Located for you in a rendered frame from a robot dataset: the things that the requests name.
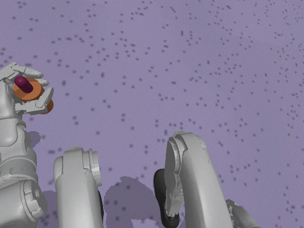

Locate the left robot arm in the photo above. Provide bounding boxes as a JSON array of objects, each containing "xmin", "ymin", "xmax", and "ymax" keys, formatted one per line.
[{"xmin": 0, "ymin": 117, "xmax": 48, "ymax": 228}]

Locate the right robot foot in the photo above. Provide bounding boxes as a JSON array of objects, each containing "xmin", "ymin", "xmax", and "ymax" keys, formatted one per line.
[{"xmin": 153, "ymin": 169, "xmax": 180, "ymax": 228}]

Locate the bottle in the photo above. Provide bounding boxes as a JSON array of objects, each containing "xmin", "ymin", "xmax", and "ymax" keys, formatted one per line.
[{"xmin": 13, "ymin": 76, "xmax": 54, "ymax": 114}]

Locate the left robot hand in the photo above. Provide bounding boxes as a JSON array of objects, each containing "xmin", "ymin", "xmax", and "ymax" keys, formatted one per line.
[{"xmin": 0, "ymin": 62, "xmax": 54, "ymax": 120}]

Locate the right robot hand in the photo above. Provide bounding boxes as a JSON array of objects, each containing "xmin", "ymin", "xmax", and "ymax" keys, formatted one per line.
[{"xmin": 225, "ymin": 199, "xmax": 259, "ymax": 228}]

